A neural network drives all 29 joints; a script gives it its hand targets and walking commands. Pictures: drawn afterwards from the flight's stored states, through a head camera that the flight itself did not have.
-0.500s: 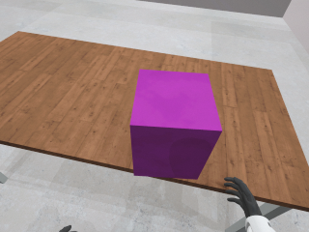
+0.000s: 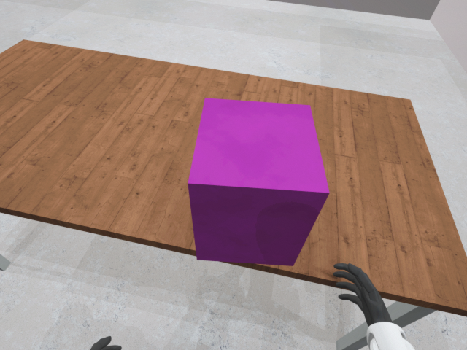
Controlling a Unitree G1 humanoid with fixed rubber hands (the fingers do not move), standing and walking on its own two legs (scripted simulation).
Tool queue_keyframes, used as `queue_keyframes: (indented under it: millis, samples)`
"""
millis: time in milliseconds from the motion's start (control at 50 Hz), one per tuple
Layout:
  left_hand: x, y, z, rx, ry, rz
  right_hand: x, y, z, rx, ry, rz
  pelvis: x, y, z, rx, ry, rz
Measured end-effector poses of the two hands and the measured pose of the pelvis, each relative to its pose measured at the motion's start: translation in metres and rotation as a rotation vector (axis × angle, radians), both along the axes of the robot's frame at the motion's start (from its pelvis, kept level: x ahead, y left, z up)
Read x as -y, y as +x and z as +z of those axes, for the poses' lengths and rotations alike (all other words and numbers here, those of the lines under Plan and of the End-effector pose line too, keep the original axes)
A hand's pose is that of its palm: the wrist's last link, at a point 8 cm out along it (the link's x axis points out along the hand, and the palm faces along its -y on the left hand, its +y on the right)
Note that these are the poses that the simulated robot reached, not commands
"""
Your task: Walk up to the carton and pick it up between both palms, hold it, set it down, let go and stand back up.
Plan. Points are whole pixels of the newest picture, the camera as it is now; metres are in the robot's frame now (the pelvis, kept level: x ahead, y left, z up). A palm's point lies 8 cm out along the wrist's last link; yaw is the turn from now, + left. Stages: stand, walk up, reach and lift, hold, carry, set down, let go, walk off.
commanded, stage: stand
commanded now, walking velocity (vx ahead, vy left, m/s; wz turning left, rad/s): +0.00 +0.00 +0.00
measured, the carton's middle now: (251, 185) +0.40 -0.03 +0.04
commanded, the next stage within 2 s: none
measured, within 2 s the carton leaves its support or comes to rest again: neither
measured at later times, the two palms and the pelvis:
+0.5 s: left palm out of the picture +0.10 +0.25 -0.11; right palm (373, 313) +0.18 -0.23 -0.02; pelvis -0.01 +0.00 +0.00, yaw +0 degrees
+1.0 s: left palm out of the picture +0.10 +0.25 -0.11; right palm (373, 313) +0.18 -0.23 -0.02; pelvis -0.01 +0.00 +0.00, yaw +0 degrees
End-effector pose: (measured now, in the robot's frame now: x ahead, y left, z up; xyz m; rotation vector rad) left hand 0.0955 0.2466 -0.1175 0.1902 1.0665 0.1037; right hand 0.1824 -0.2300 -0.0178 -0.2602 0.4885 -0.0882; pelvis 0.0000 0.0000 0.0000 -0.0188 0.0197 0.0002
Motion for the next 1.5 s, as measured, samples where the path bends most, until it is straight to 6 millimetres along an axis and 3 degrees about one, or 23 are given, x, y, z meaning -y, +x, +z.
queue_keyframes:
  millis: [280,540,1500]
  samples:
    - [0.000,0.007,0.006,0.034,-0.006,-0.011,0.000,-0.001,-0.001,0.006,0.009,-0.009,-0.002,-0.007,0.000,0.004,0.004,0.002]
    - [-0.002,-0.001,0.006,0.030,-0.004,-0.006,0.000,-0.001,0.000,0.005,0.005,-0.007,-0.004,-0.011,0.000,0.002,0.006,0.005]
    - [-0.002,0.002,0.008,0.035,0.023,-0.009,0.002,-0.001,-0.001,0.015,0.015,0.001,0.001,-0.010,-0.001,0.000,0.010,0.002]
